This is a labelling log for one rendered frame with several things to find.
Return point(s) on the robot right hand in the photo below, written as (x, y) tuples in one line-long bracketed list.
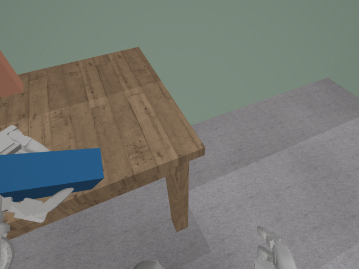
[(280, 258)]

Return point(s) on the table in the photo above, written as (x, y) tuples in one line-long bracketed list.
[(115, 102)]

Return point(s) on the left robot forearm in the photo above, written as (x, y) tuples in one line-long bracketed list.
[(7, 251)]

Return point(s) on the sponge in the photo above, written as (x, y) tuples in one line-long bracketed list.
[(43, 174)]

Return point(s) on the robot left hand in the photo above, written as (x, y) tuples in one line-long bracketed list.
[(12, 141)]

